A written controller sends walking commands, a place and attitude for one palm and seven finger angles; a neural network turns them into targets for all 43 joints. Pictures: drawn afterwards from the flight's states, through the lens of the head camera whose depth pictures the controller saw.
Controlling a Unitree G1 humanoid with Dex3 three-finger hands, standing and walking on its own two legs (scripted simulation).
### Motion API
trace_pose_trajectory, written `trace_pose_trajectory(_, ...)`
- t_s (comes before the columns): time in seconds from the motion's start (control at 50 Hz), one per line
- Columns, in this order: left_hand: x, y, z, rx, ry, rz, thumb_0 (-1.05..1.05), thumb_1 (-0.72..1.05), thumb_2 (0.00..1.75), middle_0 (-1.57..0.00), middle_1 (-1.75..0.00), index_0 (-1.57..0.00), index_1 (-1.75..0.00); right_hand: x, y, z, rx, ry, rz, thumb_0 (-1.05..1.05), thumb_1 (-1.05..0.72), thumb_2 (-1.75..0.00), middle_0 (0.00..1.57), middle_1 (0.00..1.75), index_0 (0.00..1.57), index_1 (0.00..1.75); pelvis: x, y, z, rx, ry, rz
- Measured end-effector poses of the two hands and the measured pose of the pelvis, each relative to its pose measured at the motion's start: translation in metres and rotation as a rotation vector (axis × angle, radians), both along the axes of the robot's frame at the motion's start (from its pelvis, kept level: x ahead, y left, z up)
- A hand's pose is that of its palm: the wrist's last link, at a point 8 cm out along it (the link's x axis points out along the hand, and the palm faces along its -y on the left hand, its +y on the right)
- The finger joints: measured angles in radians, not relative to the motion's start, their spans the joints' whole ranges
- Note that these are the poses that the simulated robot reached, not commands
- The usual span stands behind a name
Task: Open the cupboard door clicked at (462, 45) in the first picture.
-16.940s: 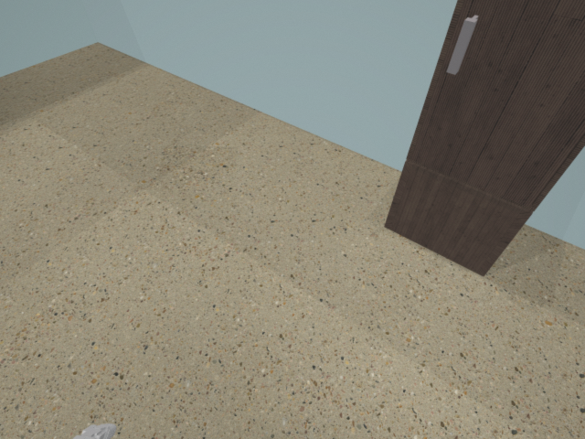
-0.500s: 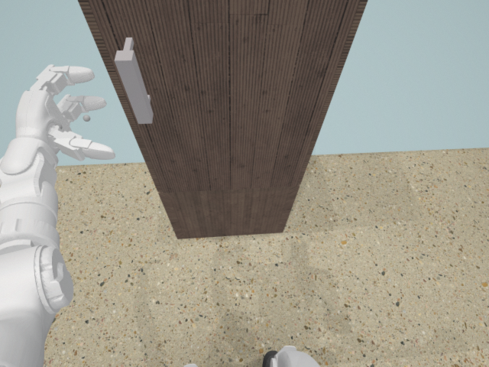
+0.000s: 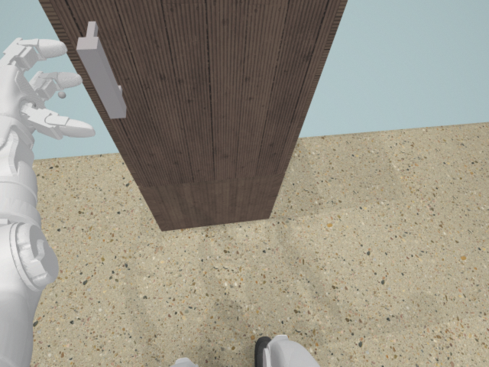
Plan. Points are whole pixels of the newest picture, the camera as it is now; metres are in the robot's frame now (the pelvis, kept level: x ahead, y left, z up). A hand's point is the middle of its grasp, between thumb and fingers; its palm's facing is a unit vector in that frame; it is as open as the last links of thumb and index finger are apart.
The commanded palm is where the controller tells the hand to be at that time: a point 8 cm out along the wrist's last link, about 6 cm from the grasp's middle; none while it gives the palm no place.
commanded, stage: move the hooked fingers beside the handle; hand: left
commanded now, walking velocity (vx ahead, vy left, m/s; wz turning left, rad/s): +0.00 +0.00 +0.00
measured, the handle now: (106, 72) +0.56 +0.18 +0.11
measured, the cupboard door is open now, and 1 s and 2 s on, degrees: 0 0 0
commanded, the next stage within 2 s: slide the fingers in behind the handle in 0.60 s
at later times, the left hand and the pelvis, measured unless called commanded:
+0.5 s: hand (60, 100) +0.49 +0.23 +0.12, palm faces +0.04 -1.00 -0.01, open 14.0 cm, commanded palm +0.47 +0.28 +0.11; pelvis +0.01 +0.00 +0.00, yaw +1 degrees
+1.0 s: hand (70, 98) +0.51 +0.22 +0.11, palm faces +0.03 -1.00 +0.01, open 14.0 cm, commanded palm +0.47 +0.27 +0.11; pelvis +0.00 +0.00 +0.00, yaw +0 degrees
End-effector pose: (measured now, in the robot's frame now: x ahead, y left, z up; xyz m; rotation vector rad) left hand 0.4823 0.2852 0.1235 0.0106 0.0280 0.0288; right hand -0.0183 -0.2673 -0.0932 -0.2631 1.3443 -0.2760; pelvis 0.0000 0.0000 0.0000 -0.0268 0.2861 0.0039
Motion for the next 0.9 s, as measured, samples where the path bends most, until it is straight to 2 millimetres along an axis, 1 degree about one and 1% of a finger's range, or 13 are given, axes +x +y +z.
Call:
trace_pose_trajectory(0.06, 0.000, 0.001, -0.004, 0.004, 0.004, 0.006, -0.02, -0.50, 0.30, -0.30, -1.20, -0.30, -1.20, 0.004, 0.003, -0.001, 0.005, -0.004, 0.001, 0.01, -0.90, -0.90, 0.20, 0.30, 0.20, 0.30, 0.002, 0.001, 0.000, -0.001, 0.002, 0.000)
trace_pose_trajectory(0.16, -0.003, 0.002, -0.001, 0.004, -0.025, 0.012, -0.02, -0.50, 0.30, -0.30, -1.20, -0.30, -1.20, 0.015, 0.007, -0.003, 0.019, -0.023, 0.006, 0.01, -0.90, -0.90, 0.20, 0.30, 0.20, 0.30, 0.005, 0.003, 0.000, -0.003, -0.002, -0.001)
trace_pose_trajectory(0.26, -0.007, 0.000, -0.003, 0.004, -0.006, 0.007, -0.02, -0.50, 0.30, -0.30, -1.20, -0.30, -1.20, 0.029, 0.010, -0.005, 0.030, -0.046, 0.025, 0.01, -0.90, -0.90, 0.20, 0.30, 0.20, 0.30, 0.007, 0.003, 0.001, -0.005, -0.010, 0.007)
trace_pose_trajectory(0.38, -0.008, -0.002, -0.002, 0.006, -0.016, 0.015, -0.02, -0.50, 0.30, -0.30, -1.20, -0.30, -1.20, 0.042, 0.010, -0.006, 0.030, -0.081, 0.045, 0.01, -0.90, -0.90, 0.20, 0.30, 0.20, 0.30, 0.007, 0.003, 0.000, -0.005, -0.013, 0.011)
trace_pose_trajectory(0.48, -0.011, -0.001, 0.000, 0.001, -0.020, 0.014, -0.02, -0.50, 0.30, -0.30, -1.20, -0.30, -1.20, 0.047, 0.008, -0.006, 0.030, -0.097, 0.049, 0.01, -0.90, -0.90, 0.20, 0.30, 0.20, 0.30, 0.007, 0.002, 0.000, -0.003, -0.019, 0.010)
trace_pose_trajectory(0.58, -0.014, 0.006, -0.005, 0.004, 0.006, 0.025, -0.02, -0.50, 0.30, -0.30, -1.20, -0.30, -1.20, 0.044, 0.005, -0.005, 0.020, -0.094, 0.053, 0.01, -0.90, -0.90, 0.20, 0.30, 0.20, 0.30, 0.004, 0.001, -0.001, -0.002, -0.019, 0.011)
trace_pose_trajectory(0.72, -0.016, 0.013, -0.004, 0.004, -0.014, 0.016, -0.02, -0.50, 0.30, -0.30, -1.20, -0.30, -1.20, 0.032, 0.000, -0.004, 0.000, -0.059, 0.052, 0.01, -0.90, -0.90, 0.20, 0.30, 0.20, 0.30, 0.000, 0.000, -0.002, -0.005, -0.014, 0.019)
trace_pose_trajectory(0.8, -0.013, 0.010, -0.005, -0.001, -0.002, 0.003, -0.02, -0.50, 0.30, -0.30, -1.20, -0.30, -1.20, 0.025, 0.000, -0.003, -0.008, -0.037, 0.051, 0.01, -0.90, -0.90, 0.20, 0.30, 0.20, 0.30, -0.002, 0.001, -0.002, -0.007, -0.008, 0.024)
trace_pose_trajectory(0.9, -0.005, 0.000, -0.007, -0.013, -0.008, -0.006, -0.02, -0.50, 0.30, -0.30, -1.20, -0.30, -1.20, 0.017, 0.001, -0.002, -0.010, -0.025, 0.043, 0.01, -0.90, -0.90, 0.20, 0.30, 0.20, 0.30, -0.002, 0.003, -0.003, -0.008, 0.003, 0.021)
